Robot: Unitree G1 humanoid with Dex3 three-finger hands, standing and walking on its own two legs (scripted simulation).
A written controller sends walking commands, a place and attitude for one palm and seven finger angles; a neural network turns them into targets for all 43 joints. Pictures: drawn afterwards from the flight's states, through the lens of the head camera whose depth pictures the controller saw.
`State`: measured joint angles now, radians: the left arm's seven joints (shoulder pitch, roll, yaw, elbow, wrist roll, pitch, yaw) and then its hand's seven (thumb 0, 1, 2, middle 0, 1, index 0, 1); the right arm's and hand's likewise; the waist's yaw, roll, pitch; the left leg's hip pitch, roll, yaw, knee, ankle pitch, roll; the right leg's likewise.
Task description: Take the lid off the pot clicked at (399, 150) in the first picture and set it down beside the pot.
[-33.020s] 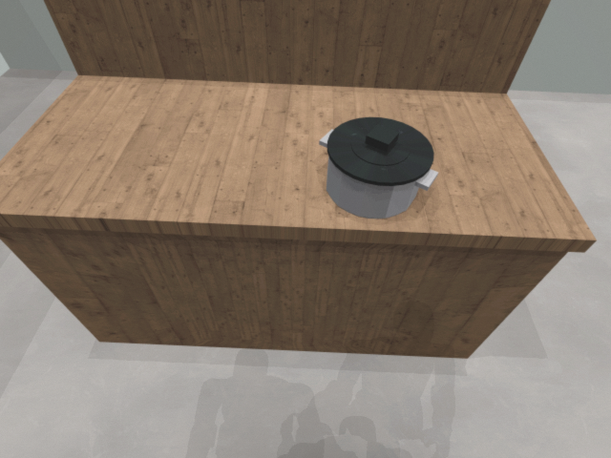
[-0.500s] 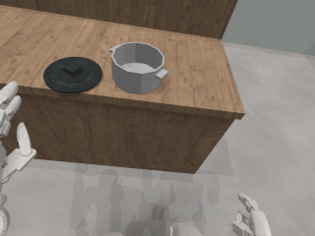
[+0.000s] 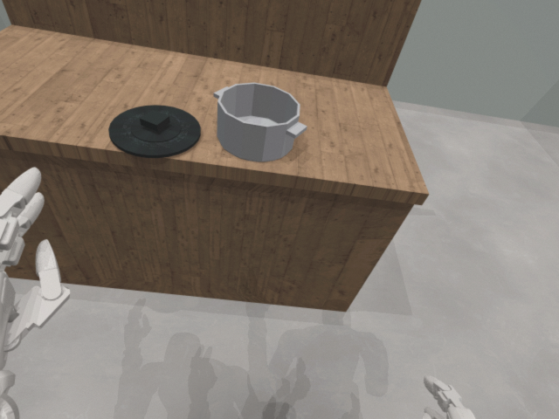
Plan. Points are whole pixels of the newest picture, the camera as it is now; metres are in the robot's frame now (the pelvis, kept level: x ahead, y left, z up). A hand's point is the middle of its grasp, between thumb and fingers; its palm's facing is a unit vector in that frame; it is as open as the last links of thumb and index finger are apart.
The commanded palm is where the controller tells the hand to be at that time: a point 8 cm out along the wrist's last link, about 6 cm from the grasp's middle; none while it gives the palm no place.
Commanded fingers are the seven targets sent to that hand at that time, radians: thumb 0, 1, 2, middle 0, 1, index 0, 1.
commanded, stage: stop stepping back and stand still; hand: left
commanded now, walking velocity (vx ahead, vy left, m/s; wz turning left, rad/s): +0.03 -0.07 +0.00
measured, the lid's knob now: (155, 120) +0.73 +0.34 -0.01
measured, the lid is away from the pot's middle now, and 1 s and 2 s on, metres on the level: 0.24 0.24 0.24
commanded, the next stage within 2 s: let the arm hang, fingers relaxed in 1.68 s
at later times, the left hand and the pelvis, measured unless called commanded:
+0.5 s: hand out of the picture +0.13 +0.26 -0.17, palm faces +0.10 -0.98 -0.15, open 7.4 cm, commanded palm none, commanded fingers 0.00 0.90 0.90 -0.20 -0.30 -0.20 -0.30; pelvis +0.01 +0.09 -0.02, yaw +3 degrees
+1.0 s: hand (110, 368) +0.22 +0.27 -0.14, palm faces +0.08 -0.99 -0.14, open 7.4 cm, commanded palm none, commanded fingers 0.00 0.90 0.90 -0.20 -0.30 -0.20 -0.30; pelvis +0.11 +0.10 +0.03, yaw +6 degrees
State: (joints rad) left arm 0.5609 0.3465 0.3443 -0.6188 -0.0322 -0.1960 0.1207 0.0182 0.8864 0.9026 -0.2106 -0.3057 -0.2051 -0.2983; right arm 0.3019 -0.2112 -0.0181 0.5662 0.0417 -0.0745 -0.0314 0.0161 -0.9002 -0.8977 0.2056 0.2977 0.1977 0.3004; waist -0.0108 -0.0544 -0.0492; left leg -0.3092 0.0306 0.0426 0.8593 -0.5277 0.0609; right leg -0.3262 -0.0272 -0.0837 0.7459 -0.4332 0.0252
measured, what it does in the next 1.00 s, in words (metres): walks ahead: right foot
